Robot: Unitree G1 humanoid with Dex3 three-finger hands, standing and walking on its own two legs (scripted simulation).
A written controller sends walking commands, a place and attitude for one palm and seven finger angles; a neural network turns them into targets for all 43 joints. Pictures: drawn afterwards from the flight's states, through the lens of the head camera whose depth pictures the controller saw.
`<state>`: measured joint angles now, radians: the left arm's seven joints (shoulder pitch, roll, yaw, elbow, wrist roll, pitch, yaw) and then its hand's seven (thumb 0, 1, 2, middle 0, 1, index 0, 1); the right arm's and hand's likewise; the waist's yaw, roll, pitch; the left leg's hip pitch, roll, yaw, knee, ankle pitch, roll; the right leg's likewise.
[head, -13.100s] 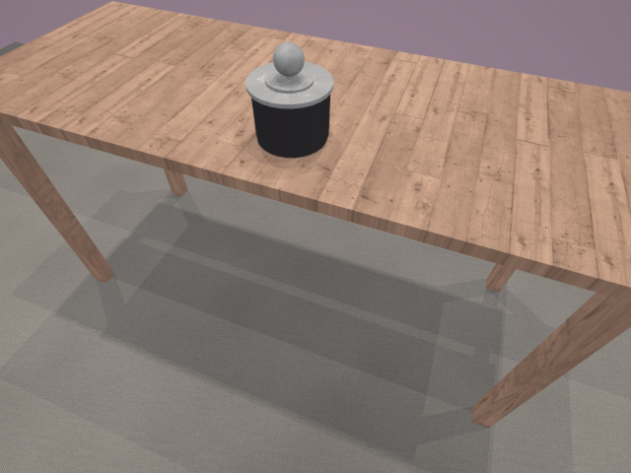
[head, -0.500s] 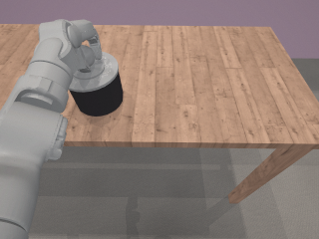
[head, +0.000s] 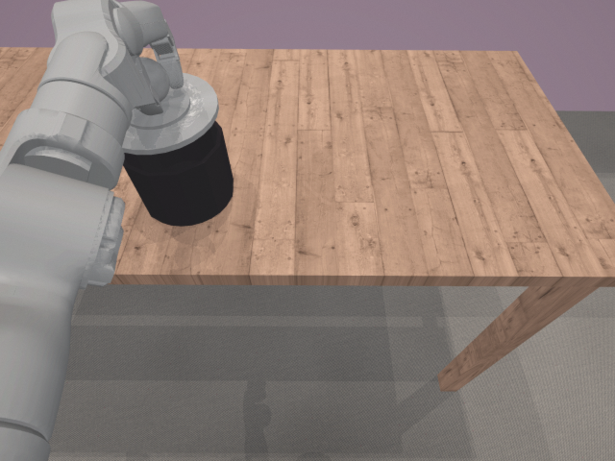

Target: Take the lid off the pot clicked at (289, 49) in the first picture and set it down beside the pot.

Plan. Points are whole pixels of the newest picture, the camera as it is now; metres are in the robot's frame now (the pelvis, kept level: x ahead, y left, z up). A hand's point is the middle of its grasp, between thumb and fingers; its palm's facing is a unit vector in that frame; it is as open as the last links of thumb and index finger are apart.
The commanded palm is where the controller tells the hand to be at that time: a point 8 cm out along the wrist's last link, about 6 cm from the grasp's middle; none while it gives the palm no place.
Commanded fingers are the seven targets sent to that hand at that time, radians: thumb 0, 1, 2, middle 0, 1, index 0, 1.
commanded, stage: lift the lid straight up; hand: left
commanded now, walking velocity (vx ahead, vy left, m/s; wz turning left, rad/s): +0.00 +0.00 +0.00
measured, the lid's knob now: (146, 81) +0.54 +0.15 +0.21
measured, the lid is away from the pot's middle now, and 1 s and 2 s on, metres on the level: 0.00 0.01 0.08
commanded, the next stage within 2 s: move the lid sideways beside the pot in 1.32 s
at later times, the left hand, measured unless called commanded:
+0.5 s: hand (111, 46) +0.49 +0.15 +0.28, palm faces -0.27 -0.11 -0.96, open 7.7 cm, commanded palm +0.50 +0.15 +0.34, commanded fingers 0.00 0.64 0.96 -0.76 -1.11 -0.81 -1.12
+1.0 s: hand (97, 3) +0.50 +0.15 +0.31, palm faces -0.19 -0.12 -0.97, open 7.6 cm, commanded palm +0.51 +0.15 +0.39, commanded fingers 0.00 0.64 0.96 -0.76 -1.11 -0.81 -1.12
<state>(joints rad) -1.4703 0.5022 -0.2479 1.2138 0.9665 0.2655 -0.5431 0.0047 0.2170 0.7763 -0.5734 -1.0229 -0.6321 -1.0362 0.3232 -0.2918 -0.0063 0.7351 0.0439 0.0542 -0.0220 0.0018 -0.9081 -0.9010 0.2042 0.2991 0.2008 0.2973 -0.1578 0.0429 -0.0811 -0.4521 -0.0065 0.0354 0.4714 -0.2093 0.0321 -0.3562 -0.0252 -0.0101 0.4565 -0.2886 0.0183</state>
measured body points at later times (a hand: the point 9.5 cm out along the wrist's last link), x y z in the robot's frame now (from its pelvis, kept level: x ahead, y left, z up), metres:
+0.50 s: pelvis -0.01 +0.00 +0.00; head +0.03 -0.01 +0.45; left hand +0.50 +0.15 +0.33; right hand +0.06 -0.27 -0.13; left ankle +0.01 +0.10 -0.74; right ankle -0.05 -0.13 -0.74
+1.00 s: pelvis -0.01 +0.00 +0.00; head +0.04 -0.01 +0.45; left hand +0.50 +0.15 +0.37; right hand +0.02 -0.27 -0.13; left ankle +0.01 +0.10 -0.74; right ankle -0.05 -0.13 -0.74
